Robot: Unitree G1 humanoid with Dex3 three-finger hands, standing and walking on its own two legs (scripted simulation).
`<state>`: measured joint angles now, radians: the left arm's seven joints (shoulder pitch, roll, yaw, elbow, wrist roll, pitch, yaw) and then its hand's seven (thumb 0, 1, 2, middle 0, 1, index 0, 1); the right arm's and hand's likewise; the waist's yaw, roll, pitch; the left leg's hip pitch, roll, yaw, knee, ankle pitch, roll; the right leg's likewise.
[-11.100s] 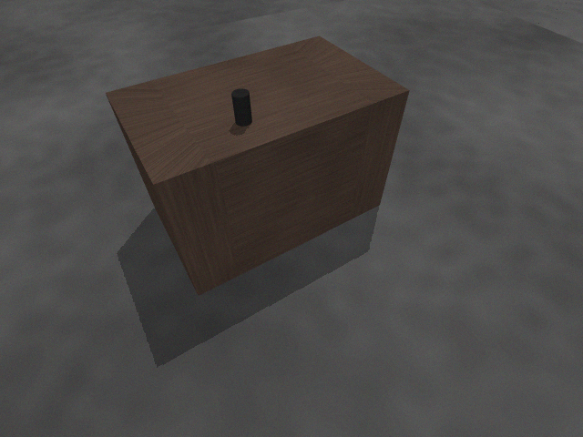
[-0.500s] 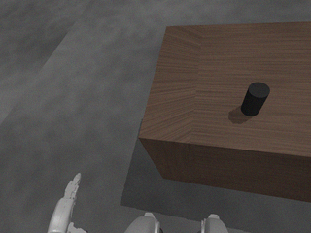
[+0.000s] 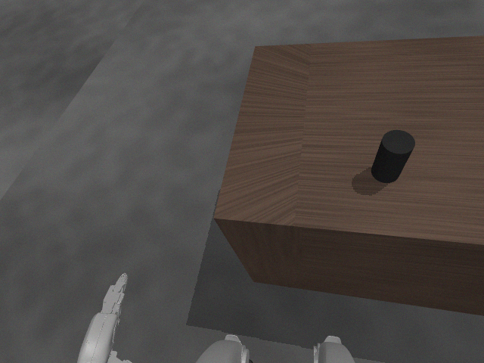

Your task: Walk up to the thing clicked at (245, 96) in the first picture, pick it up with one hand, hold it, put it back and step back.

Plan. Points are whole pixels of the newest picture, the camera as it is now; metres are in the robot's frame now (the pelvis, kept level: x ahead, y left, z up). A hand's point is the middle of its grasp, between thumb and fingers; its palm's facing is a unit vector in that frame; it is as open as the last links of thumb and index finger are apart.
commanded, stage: approach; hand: right
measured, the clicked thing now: (391, 157) +0.51 -0.21 -0.05
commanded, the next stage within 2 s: close in in 0.26 s
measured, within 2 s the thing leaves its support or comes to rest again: neither
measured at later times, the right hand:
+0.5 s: hand (439, 174) +0.47 -0.29 -0.05, palm faces +0.18 +0.98 +0.04, open 17.7 cm
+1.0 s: hand (400, 167) +0.48 -0.22 -0.05, palm faces +0.19 +0.98 +0.02, open 17.6 cm
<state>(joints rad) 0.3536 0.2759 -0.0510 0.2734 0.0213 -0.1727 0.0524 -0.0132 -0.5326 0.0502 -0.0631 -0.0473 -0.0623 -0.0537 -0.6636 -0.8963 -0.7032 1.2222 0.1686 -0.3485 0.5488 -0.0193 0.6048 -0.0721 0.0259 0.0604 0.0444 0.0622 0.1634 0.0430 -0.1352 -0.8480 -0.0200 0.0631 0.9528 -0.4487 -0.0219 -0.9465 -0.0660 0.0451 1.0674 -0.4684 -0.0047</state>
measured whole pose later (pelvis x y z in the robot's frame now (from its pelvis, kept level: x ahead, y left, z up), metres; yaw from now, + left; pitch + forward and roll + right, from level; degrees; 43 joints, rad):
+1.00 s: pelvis -0.02 +0.01 -0.05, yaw +2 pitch +26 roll +6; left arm 0.42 0.27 0.06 -0.08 0.08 -0.05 -0.03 -0.01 -0.52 0.03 -0.06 -0.05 -0.07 -0.05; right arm -0.75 -0.57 -0.56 1.14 0.02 -0.52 0.13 -0.02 0.56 -0.04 0.04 0.05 0.04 0.05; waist 0.27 0.03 -0.14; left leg -1.16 -0.04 0.06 1.22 -0.52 -0.01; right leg -1.24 -0.09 0.06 1.32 -0.53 0.01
